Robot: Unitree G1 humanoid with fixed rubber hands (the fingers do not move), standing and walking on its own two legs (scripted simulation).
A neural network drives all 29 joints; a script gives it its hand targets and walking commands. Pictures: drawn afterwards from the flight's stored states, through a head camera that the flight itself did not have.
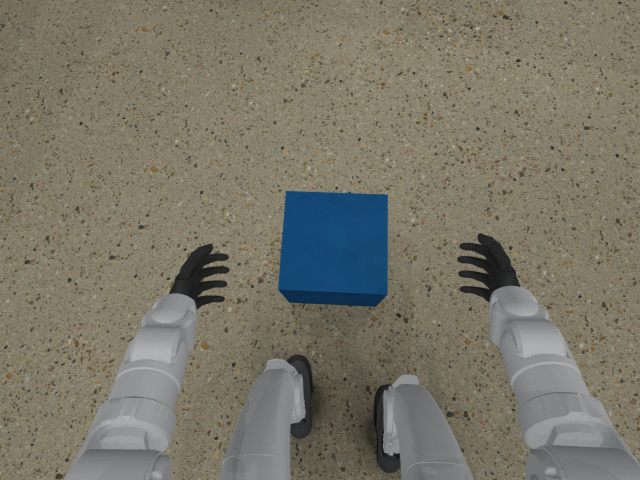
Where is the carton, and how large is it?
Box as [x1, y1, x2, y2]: [278, 191, 387, 306]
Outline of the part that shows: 286,191 278,289 289,302 375,306 387,294 387,194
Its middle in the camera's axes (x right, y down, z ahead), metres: +0.04 +0.03 +1.01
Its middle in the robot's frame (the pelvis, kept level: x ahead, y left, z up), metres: +0.51 +0.02 -0.58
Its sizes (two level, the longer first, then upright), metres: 0.246 0.241 0.239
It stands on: the floor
